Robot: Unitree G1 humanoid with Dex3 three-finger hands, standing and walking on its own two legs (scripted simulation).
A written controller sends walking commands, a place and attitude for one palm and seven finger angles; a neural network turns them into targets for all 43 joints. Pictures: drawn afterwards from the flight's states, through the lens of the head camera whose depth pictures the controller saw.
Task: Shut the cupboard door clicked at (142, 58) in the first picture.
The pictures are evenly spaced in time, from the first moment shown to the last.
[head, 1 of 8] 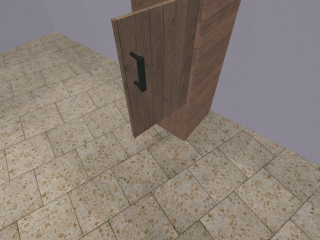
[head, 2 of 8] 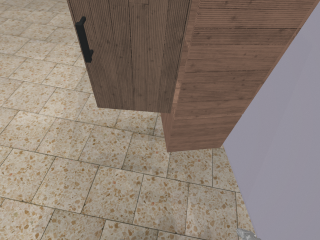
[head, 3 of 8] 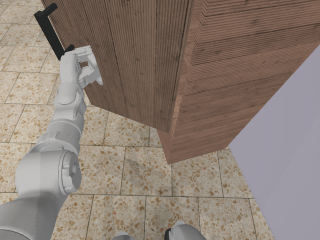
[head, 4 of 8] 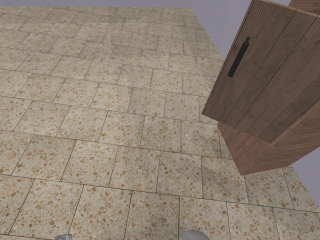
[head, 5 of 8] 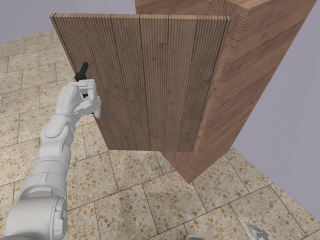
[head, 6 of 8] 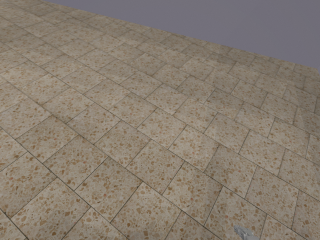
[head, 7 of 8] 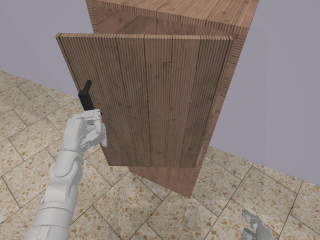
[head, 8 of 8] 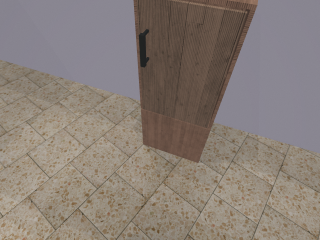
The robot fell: no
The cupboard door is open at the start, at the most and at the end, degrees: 80 80 0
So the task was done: yes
